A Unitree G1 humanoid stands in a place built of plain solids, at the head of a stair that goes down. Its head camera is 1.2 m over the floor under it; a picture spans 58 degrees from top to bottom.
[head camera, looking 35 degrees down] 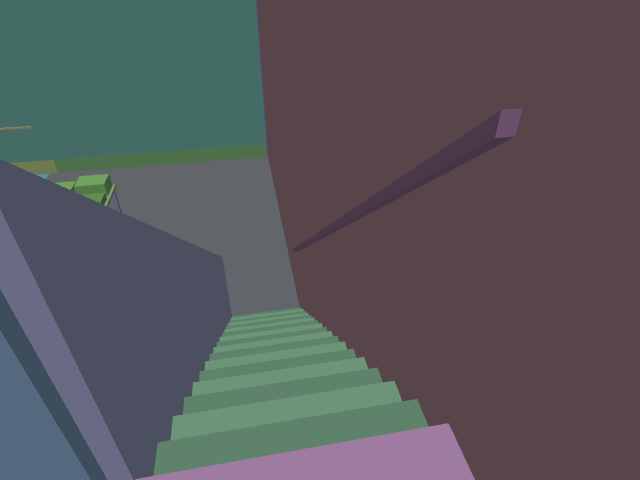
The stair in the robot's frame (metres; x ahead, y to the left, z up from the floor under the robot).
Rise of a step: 0.16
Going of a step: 0.20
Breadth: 0.90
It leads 11 degrees to the left of straight ahead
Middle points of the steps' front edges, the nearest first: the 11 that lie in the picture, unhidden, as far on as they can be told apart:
0.67 0.06 0.00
0.87 0.09 -0.16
1.07 0.13 -0.33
1.27 0.17 -0.49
1.47 0.21 -0.66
1.67 0.24 -0.82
1.87 0.28 -0.99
2.07 0.32 -1.15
2.28 0.35 -1.31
2.48 0.39 -1.48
2.68 0.43 -1.64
